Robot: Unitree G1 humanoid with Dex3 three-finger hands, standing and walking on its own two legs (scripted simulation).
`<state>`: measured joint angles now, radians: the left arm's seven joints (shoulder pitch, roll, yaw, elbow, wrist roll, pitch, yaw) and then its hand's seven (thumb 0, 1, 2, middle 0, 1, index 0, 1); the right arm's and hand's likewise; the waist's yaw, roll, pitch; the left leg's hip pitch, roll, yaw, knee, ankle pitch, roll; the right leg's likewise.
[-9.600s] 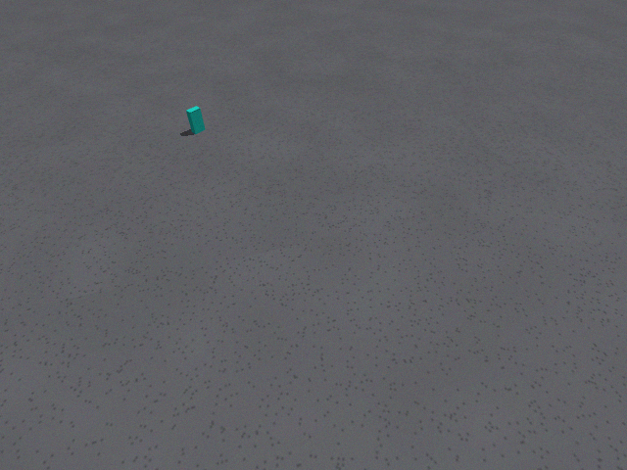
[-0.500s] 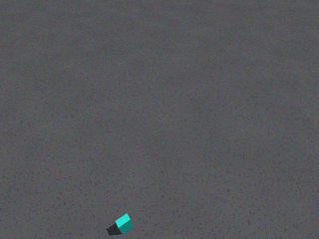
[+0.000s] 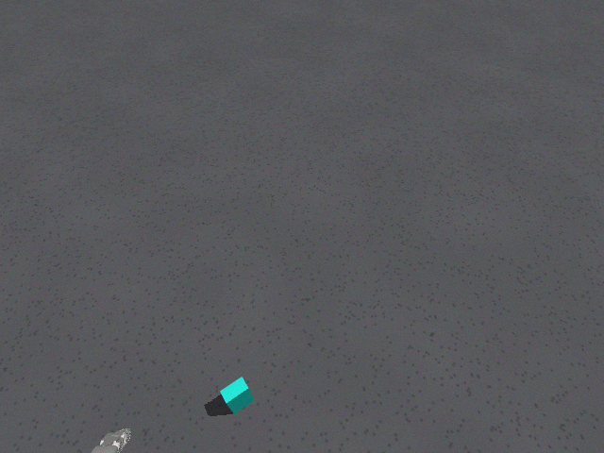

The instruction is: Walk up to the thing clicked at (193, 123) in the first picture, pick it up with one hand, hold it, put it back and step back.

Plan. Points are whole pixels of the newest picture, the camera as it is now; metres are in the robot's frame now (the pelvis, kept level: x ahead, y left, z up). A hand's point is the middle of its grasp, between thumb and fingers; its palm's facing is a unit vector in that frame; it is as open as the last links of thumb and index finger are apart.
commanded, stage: go down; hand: left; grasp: from the side
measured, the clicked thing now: (237, 395) +0.37 +0.22 -0.70
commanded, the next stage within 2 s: none
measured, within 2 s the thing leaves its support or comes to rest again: neither
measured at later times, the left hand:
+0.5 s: hand out of the picture +0.16 +0.27 -0.18, palm faces +0.04 -0.94 -0.33, open 16.7 cm
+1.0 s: hand out of the picture +0.16 +0.28 -0.20, palm faces +0.06 -0.94 -0.33, open 17.3 cm
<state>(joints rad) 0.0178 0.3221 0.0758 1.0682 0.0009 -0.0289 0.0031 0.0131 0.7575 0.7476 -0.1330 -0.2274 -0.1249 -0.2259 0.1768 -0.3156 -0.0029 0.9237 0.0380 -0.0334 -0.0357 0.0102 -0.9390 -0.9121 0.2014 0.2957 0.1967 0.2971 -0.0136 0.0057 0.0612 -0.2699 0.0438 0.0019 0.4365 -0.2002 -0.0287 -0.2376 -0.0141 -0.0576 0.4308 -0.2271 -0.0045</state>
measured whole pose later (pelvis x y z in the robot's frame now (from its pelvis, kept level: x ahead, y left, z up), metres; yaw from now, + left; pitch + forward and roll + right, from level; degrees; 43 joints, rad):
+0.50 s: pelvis +0.01 +0.02 -0.05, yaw -1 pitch +12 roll -2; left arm 0.18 0.32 0.19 0.60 0.06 0.17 -0.03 0.00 -0.44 0.15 -0.09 -0.21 -0.08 -0.21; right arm 0.22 -0.24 -0.03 0.63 0.02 -0.10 -0.05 0.01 -0.86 -0.89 0.20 0.30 0.20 0.30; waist -0.03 -0.01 -0.08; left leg -0.70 0.04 0.00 0.92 -0.43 -0.01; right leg -0.65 -0.03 -0.04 0.88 -0.44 0.02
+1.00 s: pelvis +0.00 +0.02 -0.09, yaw -1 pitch +17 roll -3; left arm 0.34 0.34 0.22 0.28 0.01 0.27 -0.03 0.00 -0.57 0.06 -0.12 -0.14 -0.10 -0.15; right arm 0.23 -0.21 0.00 0.54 0.00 -0.16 -0.09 0.01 -0.87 -0.89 0.21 0.30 0.20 0.30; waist -0.05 0.01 -0.13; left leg -0.93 0.05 -0.03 1.17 -0.54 0.00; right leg -0.86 -0.02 -0.07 1.09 -0.53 0.02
